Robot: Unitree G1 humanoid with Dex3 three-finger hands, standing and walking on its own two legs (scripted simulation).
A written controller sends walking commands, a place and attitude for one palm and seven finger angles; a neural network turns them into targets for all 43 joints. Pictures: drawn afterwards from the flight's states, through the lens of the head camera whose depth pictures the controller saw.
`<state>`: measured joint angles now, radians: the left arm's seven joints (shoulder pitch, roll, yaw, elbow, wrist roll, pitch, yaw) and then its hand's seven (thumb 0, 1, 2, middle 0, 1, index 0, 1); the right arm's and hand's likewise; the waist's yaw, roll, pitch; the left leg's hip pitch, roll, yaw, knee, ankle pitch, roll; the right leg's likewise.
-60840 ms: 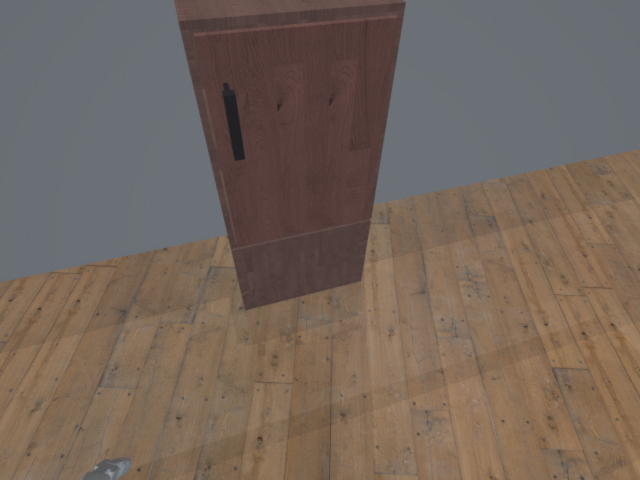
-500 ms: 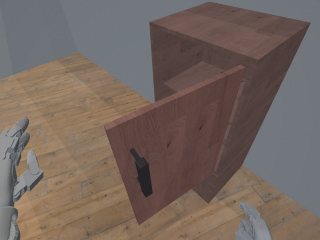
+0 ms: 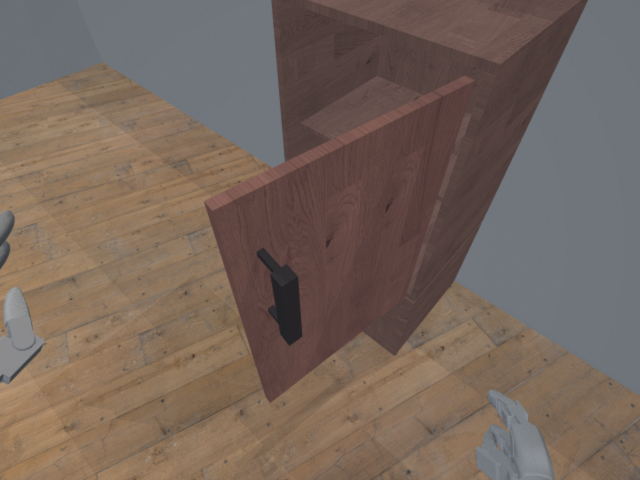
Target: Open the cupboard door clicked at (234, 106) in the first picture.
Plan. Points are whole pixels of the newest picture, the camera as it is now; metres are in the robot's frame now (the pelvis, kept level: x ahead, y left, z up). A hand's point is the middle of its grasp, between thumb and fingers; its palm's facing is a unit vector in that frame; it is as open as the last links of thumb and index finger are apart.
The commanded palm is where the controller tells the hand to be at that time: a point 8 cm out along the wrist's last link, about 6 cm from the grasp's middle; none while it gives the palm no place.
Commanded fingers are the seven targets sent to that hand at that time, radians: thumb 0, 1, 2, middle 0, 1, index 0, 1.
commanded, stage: step back with the hand held close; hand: left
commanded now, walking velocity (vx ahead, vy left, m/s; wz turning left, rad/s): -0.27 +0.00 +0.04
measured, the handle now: (278, 297) +0.33 +0.08 +0.03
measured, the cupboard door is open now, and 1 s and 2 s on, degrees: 80 80 80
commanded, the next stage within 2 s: stop stepping back and stand still in 0.84 s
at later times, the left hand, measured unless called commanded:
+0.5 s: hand out of the picture +0.12 +0.28 +0.17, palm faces +0.51 -0.70 -0.50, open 7.4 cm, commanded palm +0.06 +0.31 +0.18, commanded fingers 0.00 0.90 0.90 -0.20 -0.30 -0.20 -0.30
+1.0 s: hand out of the picture +0.04 +0.28 +0.15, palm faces +0.48 -0.75 -0.46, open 7.4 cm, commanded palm -0.02 +0.31 +0.18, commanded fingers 0.00 0.90 0.90 -0.20 -0.30 -0.20 -0.30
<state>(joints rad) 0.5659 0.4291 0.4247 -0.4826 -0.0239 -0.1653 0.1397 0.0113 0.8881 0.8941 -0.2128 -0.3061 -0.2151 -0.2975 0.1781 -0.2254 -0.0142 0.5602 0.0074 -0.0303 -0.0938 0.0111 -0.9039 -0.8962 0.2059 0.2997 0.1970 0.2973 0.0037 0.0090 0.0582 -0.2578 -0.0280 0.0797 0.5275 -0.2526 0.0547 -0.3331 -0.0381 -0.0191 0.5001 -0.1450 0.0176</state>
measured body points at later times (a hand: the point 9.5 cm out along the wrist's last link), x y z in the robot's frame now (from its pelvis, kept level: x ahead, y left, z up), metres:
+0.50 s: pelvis -0.07 +0.00 -0.01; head -0.04 +0.02 +0.44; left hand +0.09 +0.32 +0.19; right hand +0.11 -0.22 -0.10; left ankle +0.02 +0.08 -0.73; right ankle -0.06 -0.13 -0.74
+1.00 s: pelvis -0.14 +0.00 +0.00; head -0.12 +0.02 +0.45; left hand +0.01 +0.32 +0.18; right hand +0.06 -0.22 -0.08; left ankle -0.08 +0.10 -0.69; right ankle -0.10 -0.13 -0.73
